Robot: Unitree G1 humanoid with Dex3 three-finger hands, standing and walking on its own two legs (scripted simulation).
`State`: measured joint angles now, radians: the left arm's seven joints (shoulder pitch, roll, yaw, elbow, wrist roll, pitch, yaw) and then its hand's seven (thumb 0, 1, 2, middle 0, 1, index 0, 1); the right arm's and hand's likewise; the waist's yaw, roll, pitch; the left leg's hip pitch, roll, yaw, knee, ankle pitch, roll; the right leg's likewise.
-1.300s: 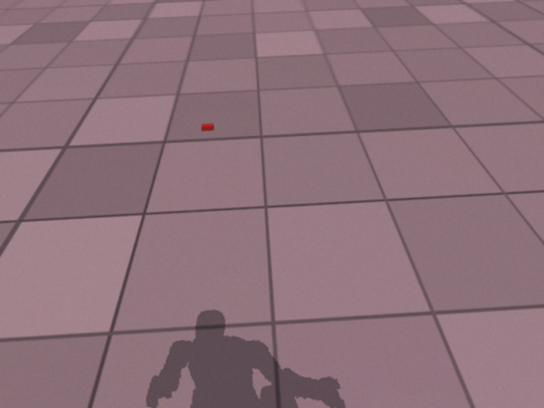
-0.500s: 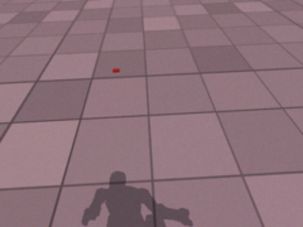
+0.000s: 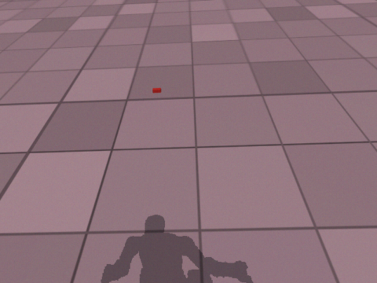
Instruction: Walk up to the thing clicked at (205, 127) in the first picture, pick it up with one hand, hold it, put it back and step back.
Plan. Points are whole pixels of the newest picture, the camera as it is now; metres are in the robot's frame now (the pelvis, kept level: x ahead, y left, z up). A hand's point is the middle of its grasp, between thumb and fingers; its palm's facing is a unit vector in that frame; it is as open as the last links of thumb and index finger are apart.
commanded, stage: walk up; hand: left
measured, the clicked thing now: (156, 90) +1.99 +0.42 -0.76
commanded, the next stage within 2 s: none
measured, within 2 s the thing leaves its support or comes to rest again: neither
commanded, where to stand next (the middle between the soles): +1.63 +0.22 m, yaw -4 degrees
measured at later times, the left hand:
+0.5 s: hand (73, 228) +0.32 +0.36 -0.13, palm faces -0.11 -0.93 -0.36, open 7.4 cm
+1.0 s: hand (97, 166) +0.56 +0.37 -0.16, palm faces -0.04 -0.93 -0.37, open 7.4 cm
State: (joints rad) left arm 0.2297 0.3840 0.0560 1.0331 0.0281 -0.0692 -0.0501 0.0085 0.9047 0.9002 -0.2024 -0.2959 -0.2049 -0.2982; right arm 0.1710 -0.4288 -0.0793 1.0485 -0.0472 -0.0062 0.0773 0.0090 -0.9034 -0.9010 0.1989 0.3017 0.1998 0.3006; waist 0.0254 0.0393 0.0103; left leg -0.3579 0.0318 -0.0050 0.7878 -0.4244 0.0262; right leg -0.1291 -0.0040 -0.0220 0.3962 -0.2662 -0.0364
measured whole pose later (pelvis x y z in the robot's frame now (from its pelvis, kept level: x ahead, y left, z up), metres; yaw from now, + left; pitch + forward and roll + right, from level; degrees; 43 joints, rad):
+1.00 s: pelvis +0.51 +0.09 -0.02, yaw -2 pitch -1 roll -3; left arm 0.31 0.44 0.05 0.93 0.01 -0.09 -0.06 0.01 0.90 0.90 -0.20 -0.30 -0.21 -0.30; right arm 0.18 -0.45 -0.09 0.88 -0.03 -0.05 0.12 0.01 -0.91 -0.90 0.20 0.30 0.20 0.30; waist 0.04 0.04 0.04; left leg -0.50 0.13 0.04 0.61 -0.13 0.00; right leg -0.07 -0.05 -0.09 0.47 -0.39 0.03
